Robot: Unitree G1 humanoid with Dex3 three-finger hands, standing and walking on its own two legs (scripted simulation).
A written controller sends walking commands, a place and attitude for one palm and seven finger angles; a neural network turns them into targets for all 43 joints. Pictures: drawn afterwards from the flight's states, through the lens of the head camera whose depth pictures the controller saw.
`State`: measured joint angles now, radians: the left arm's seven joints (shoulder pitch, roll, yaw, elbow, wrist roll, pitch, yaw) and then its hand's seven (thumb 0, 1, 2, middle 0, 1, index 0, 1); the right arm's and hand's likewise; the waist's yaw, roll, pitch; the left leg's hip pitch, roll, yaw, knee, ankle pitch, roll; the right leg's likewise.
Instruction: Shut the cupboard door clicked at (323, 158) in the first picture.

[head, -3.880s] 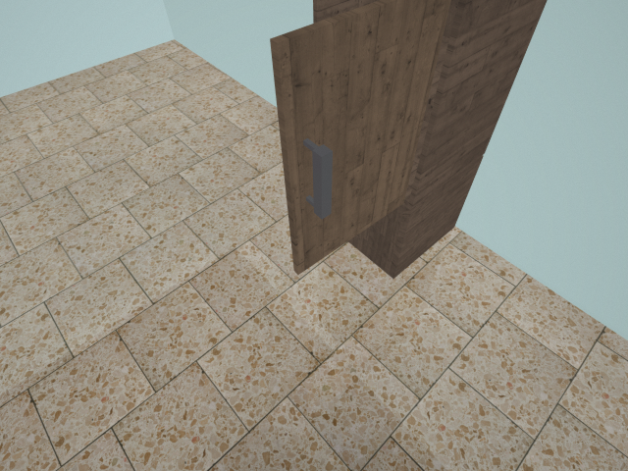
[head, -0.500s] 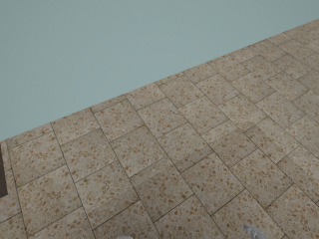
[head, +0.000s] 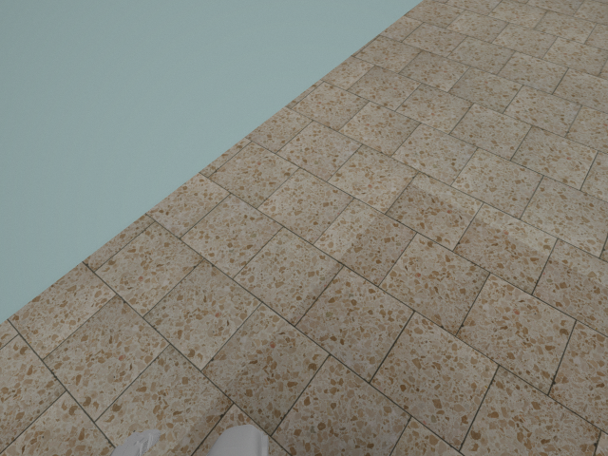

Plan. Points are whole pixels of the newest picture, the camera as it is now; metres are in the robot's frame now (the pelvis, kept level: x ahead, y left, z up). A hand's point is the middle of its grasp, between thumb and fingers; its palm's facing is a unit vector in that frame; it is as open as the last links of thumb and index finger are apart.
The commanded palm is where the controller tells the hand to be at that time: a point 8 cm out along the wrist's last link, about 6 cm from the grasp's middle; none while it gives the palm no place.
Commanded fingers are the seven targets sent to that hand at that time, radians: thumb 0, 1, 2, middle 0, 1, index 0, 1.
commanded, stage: walk around to get in front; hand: left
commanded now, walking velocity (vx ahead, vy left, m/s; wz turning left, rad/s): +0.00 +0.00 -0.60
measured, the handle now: out of the picture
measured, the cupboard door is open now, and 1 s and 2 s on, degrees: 88 88 88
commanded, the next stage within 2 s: walk to a spot facing it in 1.36 s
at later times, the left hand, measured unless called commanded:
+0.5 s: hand (218, 403) +0.20 +0.15 -0.15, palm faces -0.32 -0.92 -0.23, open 7.4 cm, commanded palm none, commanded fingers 0.00 0.90 0.90 -0.20 -0.30 -0.20 -0.30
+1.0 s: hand (280, 333) +0.33 +0.07 -0.19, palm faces -0.50 -0.84 -0.18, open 7.4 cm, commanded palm none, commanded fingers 0.00 0.90 0.90 -0.20 -0.30 -0.20 -0.30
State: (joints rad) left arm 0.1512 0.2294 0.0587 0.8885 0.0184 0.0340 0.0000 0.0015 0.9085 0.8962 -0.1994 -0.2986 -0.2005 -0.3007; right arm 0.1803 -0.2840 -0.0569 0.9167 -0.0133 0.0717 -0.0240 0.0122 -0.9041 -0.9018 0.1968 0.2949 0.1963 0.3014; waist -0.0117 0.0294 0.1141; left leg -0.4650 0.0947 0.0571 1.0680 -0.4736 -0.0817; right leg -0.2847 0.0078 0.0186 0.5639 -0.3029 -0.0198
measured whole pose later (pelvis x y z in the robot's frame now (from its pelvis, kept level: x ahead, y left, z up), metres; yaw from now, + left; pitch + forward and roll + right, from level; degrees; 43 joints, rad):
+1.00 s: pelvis +0.21 -0.10 -0.01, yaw -34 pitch +0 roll +0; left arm 0.29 0.24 0.08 1.04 0.02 0.00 -0.03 0.01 0.91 0.90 -0.20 -0.30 -0.20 -0.30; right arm 0.13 -0.19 -0.01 0.87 -0.05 -0.06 0.00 0.01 -0.90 -0.90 0.20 0.30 0.20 0.30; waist 0.02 -0.06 0.08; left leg -0.38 0.07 0.15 0.65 -0.26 0.03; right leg -0.33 0.01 0.03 1.17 -0.47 -0.03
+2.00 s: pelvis +0.47 -0.35 +0.00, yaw -31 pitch +2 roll -3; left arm 0.14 0.21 0.07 0.96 0.02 0.03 0.01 0.00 0.91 0.90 -0.20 -0.30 -0.20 -0.30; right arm 0.18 -0.18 -0.03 0.96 -0.02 0.01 -0.01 0.01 -0.90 -0.90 0.20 0.30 0.20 0.30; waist 0.00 -0.02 0.08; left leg -0.39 -0.03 0.04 0.50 -0.15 0.10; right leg -0.54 -0.07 0.02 1.17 -0.35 0.08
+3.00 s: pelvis +0.49 -0.43 +0.01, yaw +5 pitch +2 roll -2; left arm 0.15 0.29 0.07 0.89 0.02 0.06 0.01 0.01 0.91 0.90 -0.20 -0.30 -0.20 -0.30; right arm 0.12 -0.22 -0.04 0.89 -0.02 0.04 0.00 0.01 -0.90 -0.90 0.20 0.30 0.20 0.30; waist 0.02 -0.03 0.11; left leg -0.29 -0.02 -0.02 0.51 -0.25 0.05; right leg -0.52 -0.10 0.01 1.11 -0.39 0.10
